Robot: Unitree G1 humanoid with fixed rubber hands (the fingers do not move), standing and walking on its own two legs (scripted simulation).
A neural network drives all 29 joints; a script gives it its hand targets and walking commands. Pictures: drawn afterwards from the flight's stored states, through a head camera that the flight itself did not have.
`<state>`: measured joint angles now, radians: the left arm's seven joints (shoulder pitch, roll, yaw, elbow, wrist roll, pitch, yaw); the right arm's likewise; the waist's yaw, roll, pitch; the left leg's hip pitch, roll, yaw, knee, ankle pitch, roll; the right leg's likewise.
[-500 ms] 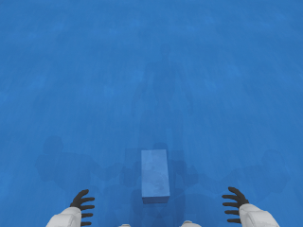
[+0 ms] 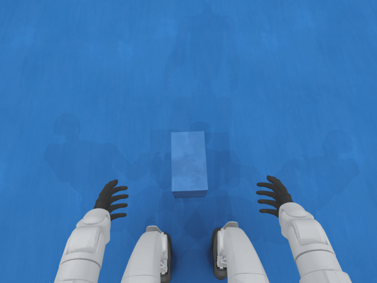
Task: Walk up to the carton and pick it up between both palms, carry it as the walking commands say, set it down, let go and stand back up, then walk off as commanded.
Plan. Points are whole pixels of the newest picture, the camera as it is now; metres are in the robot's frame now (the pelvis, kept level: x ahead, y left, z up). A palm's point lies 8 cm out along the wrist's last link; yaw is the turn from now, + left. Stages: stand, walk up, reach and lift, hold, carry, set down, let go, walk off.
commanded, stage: reach and lift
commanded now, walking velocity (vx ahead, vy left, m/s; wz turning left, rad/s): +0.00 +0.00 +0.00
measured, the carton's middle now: (188, 166) +0.48 +0.01 -0.59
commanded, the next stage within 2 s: none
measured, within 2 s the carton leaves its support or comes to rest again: neither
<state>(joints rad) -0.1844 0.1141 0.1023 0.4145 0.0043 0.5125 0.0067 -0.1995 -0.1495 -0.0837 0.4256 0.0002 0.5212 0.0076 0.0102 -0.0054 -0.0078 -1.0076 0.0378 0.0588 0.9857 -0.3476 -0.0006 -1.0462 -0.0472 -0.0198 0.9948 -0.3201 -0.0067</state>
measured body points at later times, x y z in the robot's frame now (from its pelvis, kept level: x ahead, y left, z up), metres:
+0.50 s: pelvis -0.04 -0.01 -0.04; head +0.20 -0.01 +0.34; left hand +0.41 +0.17 -0.14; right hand +0.42 -0.18 -0.14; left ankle +0.06 +0.13 -0.66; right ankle +0.08 -0.12 -0.66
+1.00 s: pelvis -0.01 -0.01 -0.04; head +0.34 +0.00 +0.24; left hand +0.50 +0.17 -0.18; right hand +0.52 -0.17 -0.19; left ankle +0.06 +0.13 -0.66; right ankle +0.08 -0.13 -0.66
